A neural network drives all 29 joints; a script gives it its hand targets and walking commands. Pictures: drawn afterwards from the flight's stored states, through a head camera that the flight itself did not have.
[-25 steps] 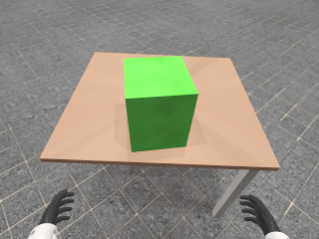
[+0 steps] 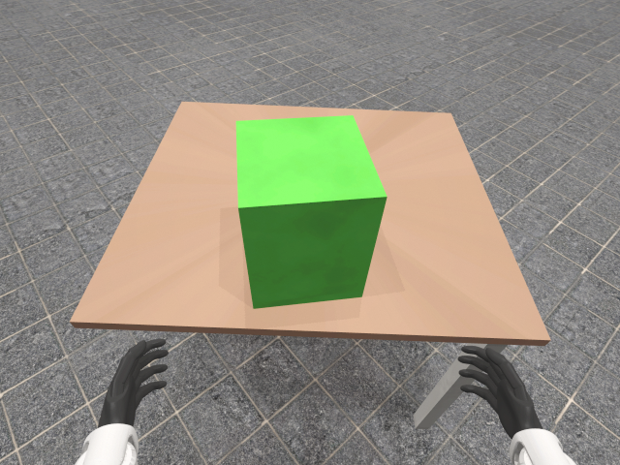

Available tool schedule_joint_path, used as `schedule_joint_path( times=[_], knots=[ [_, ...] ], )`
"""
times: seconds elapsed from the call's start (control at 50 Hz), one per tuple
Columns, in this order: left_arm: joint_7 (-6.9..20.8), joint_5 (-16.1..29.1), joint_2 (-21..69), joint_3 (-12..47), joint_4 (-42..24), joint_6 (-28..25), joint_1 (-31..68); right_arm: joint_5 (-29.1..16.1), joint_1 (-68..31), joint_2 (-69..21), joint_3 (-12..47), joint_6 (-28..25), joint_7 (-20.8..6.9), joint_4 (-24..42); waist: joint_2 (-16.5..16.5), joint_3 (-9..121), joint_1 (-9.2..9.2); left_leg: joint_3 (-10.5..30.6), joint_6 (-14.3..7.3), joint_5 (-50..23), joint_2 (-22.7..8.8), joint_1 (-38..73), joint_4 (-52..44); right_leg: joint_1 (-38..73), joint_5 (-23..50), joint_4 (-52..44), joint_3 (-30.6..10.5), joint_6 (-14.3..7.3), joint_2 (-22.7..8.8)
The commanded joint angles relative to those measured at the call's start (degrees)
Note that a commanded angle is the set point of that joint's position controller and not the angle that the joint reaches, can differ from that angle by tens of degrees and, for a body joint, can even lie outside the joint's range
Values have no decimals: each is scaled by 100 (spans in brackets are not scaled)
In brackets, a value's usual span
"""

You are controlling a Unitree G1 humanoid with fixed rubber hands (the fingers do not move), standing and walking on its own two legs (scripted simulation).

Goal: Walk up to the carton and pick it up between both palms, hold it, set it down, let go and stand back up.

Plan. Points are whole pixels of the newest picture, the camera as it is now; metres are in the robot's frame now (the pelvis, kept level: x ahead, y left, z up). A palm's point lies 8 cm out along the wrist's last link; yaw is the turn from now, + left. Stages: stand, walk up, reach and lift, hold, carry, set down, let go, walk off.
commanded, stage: reach and lift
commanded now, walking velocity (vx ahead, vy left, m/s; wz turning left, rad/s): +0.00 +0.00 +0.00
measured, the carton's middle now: (302, 213) +0.51 +0.02 +0.01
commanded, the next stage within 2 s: none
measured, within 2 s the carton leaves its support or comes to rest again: neither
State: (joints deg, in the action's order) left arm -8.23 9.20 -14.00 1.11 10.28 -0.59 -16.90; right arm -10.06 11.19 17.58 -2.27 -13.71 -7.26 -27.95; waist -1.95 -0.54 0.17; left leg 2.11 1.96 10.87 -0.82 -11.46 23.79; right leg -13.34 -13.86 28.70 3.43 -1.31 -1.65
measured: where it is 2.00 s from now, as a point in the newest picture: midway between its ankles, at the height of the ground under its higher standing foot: outside the picture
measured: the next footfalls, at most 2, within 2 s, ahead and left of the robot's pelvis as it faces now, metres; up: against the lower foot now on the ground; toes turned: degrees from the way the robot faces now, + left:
none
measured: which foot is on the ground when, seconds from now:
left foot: down 0.00-1.00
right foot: down 0.00-1.00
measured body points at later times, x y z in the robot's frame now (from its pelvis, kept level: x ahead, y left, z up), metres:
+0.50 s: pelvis +0.00 +0.00 +0.00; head +0.00 +0.01 +0.45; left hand +0.24 +0.21 +0.03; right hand +0.23 -0.23 +0.01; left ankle +0.02 +0.15 -0.74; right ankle +0.02 -0.10 -0.74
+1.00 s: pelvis +0.00 +0.00 +0.00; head +0.00 +0.01 +0.45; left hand +0.31 +0.19 +0.08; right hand +0.31 -0.22 +0.07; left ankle +0.02 +0.15 -0.74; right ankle +0.02 -0.10 -0.74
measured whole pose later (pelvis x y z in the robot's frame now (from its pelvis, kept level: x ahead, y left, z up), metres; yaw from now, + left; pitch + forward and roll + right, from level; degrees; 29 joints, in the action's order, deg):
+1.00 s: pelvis +0.00 +0.00 +0.00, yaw +0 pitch -1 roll +1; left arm -11.6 10.2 -13.0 2.7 -1.5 27.5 6.8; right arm -16.7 -8.3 17.6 -0.5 7.2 -1.7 -15.7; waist -1.9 -1.2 0.2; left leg 2.1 2.2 10.3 -0.9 -11.5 23.1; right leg -13.2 -13.2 27.6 3.4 -1.2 -1.6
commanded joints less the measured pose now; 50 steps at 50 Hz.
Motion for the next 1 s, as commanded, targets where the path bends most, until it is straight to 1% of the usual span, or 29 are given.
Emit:
schedule_joint_path(
  times=[0.0, 0.08, 0.1, 0.14, 0.2, 0.26, 0.28, 0.3, 0.34, 0.36, 0.38, 0.4, 0.44, 0.46, 0.48, 0.52, 0.56, 0.58, 0.6, 0.64, 0.66, 0.7, 0.72, 0.74, 0.8, 0.82, 0.88, 0.94, 0.98],
  knots=[
    [-84, 121, 131, 524, -1600, -488, 198, -598, 135, 469, -233, -314, -91, 1669, -177, 545, -211, -430, -73, -524, 170, 742, -660, 491, 357, -1180, -249, 32, 330],
    [-127, 157, 143, 444, -1700, -609, -13, -777, 337, 379, -67, -382, -87, 1739, -101, 787, -380, -477, -73, -1009, 149, 696, -562, 643, 817, -1072, -323, 40, 327],
    [-110, 222, 302, 679, -1772, -602, -51, -804, 225, 485, -86, -408, -105, 1721, -89, 747, -246, -390, -11, -1054, 155, 882, -547, 529, 728, -1113, -267, -4, 359],
    [-159, 242, 256, 676, -2110, -655, -144, -837, 295, 603, -172, -482, -95, 1948, -51, 806, -232, -369, 28, -1389, 116, 1085, -515, 402, 909, -1107, -192, -37, 439],
    [-227, 212, 252, 680, -1799, -477, 370, -915, -114, 569, -156, -337, -107, 2015, -99, 652, -251, -363, -10, -773, 106, 920, -610, 254, 266, -1214, -282, -73, 352],
    [-257, 235, 316, 744, -1995, -237, 750, -871, -443, 537, -153, -85, -69, 2229, -84, 602, -186, -375, -51, -286, 127, 769, -693, 288, -53, -1180, -319, -42, 317],
    [-241, 221, 319, 683, -1889, -183, 957, -752, -623, 489, 23, -21, -58, 2173, -35, 605, -254, -383, -68, -139, 153, 692, -755, 406, -48, -1242, -395, -60, 228],
    [-254, 207, 350, 737, -2064, -141, 1042, -735, -630, 641, -151, 23, -53, 2359, -170, 667, -176, -392, -90, 121, 145, 667, -801, 333, -215, -1222, -334, -4, 295],
    [-363, 278, 199, 603, -2287, 9, 1322, -842, -1112, 641, -211, 141, -44, 2786, -54, 844, -291, -419, -91, 64, 126, 656, -812, 288, -76, -1155, -326, -66, 322],
    [-394, 235, 325, 645, -2274, 105, 1208, -850, -1090, 705, -178, 183, -50, 2593, -13, 854, -298, -396, -77, -122, 107, 616, -727, 276, 81, -1055, -274, -97, 369],
    [-370, 211, 358, 557, -2146, 225, 1322, -818, -1004, 723, -248, 273, -1, 2598, -188, 748, -223, -390, -108, -85, 144, 651, -765, 260, 86, -1091, -299, -53, 358],
    [-354, 278, 371, 648, -2348, 278, 1438, -899, -1081, 675, -98, 360, 19, 2743, -48, 819, -260, -383, -89, -203, 128, 649, -730, 367, 136, -1113, -380, -61, 288],
    [-325, 273, 417, 639, -2241, 476, 1566, -762, -1158, 767, -157, 517, 95, 2658, -102, 679, -188, -362, -63, -54, 119, 732, -826, 252, 80, -1170, -360, -50, 298],
    [-346, 242, 361, 472, -2362, 626, 1807, -878, -1540, 820, -271, 565, 124, 2787, 61, 805, -262, -367, -58, -127, 127, 711, -841, 398, 184, -1152, -372, -69, 279],
    [-342, 193, 367, 424, -2073, 768, 1963, -821, -1704, 776, -165, 690, 121, 2591, -16, 699, -224, -409, -77, 118, 149, 581, -835, 338, 23, -1139, -369, -98, 305],
    [-355, 209, 463, 353, -2040, 997, 1936, -922, -1735, 807, -206, 764, 184, 2961, -169, 782, -284, -413, -136, -145, 146, 563, -800, 295, 247, -1108, -396, 2, 324],
    [-333, 167, 384, 180, -2454, 1140, 2353, -997, -2049, 916, -240, 852, 275, 3060, -55, 1032, -296, -415, -100, -281, 159, 683, -776, 450, 451, -1050, -402, 0, 313],
    [-350, 74, 320, 67, -2379, 1280, 2186, -1107, -2049, 901, -127, 933, 278, 3016, 19, 1016, -412, -431, -77, -544, 136, 754, -763, 466, 660, -1056, -395, -27, 342],
    [-310, 68, 447, 122, -2197, 1394, 2290, -947, -2011, 946, -144, 1007, 283, 2613, -20, 881, -326, -402, -105, -416, 136, 785, -790, 368, 507, -1144, -403, -43, 329],
    [-337, 31, 387, -61, -2426, 1587, 2611, -978, -2263, 1011, -200, 1129, 375, 2954, -34, 925, -351, -434, -87, -584, 161, 830, -797, 506, 711, -1119, -382, -33, 368],
    [-344, 1, 420, -141, -2490, 1684, 2553, -978, -2359, 1130, -181, 1182, 382, 2619, 208, 1062, -358, -426, 7, -944, 116, 908, -741, 623, 964, -1081, -358, -82, 426],
    [-319, -9, 374, -245, -2655, 1841, 2628, -1065, -2370, 1053, -139, 1268, 460, 2854, 49, 1141, -376, -441, -42, -1234, 183, 1032, -670, 774, 1248, -1110, -391, -29, 410],
    [-298, 53, 407, -262, -2694, 1894, 2703, -1005, -2469, 1175, -223, 1287, 493, 2819, 23, 1160, -270, -433, 13, -1363, 183, 1068, -642, 739, 1326, -1037, -305, -39, 507],
    [-302, 31, 243, -496, -2683, 1926, 3236, -1158, -3004, 1020, -63, 1352, 579, 3025, 107, 1310, -496, -527, -23, -1207, 229, 990, -636, 727, 1147, -1062, -437, -32, 440],
    [-382, 24, 340, -489, -2498, 2228, 3287, -1005, -3139, 1204, -274, 1568, 556, 2528, 61, 1007, -459, -449, -58, -755, 140, 880, -774, 531, 671, -1127, -407, -36, 391],
    [-385, -27, 330, -586, -2588, 2332, 3276, -1043, -3084, 1185, -212, 1626, 575, 2585, 251, 1122, -448, -470, -7, -1086, 124, 946, -734, 574, 858, -1077, -396, -57, 458],
    [-344, 79, 296, -556, -2626, 2607, 3562, -1138, -3605, 1344, -207, 1796, 630, 2355, 126, 1184, -388, -469, 61, -1468, 132, 1188, -669, 542, 1180, -1101, -370, -7, 510],
    [-359, 56, 160, -967, -2585, 2776, 4122, -1065, -4071, 1333, -147, 1933, 718, 2357, 113, 1370, -610, -546, -21, -1320, 183, 834, -583, 667, 991, -986, -446, 8, 484],
    [-395, 50, 152, -912, -2607, 2893, 4464, -1049, -4310, 1385, -265, 2093, 682, 2020, 233, 1397, -586, -463, -19, -808, 54, 782, -746, 679, 623, -1096, -461, -10, 425]
  ],
)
